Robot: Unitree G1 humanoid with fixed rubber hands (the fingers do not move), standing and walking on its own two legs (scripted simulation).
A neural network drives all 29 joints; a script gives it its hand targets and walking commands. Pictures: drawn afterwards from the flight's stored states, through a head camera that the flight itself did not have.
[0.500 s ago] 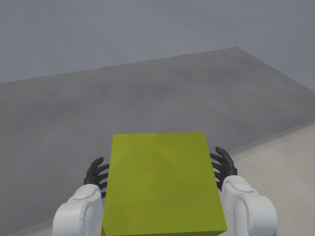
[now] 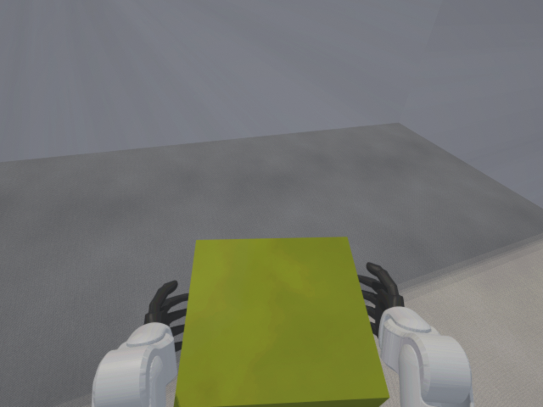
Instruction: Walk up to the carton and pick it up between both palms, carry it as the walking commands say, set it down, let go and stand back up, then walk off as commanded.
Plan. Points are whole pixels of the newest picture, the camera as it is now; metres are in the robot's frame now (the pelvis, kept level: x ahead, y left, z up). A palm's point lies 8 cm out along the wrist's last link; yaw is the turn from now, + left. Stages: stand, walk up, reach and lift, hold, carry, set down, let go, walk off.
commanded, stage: carry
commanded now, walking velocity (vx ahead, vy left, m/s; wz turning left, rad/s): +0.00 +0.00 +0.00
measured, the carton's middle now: (273, 345) +0.24 +0.02 +0.03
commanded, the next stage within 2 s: none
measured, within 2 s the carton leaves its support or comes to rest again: neither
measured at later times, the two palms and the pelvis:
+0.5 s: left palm (166, 359) +0.19 +0.16 +0.07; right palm (415, 365) +0.19 -0.14 +0.11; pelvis -0.05 +0.01 +0.00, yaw +0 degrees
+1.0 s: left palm (160, 378) +0.17 +0.16 +0.07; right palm (414, 382) +0.18 -0.14 +0.09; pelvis -0.07 +0.00 +0.00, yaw +2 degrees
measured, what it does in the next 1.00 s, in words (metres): steps on the spot: right foot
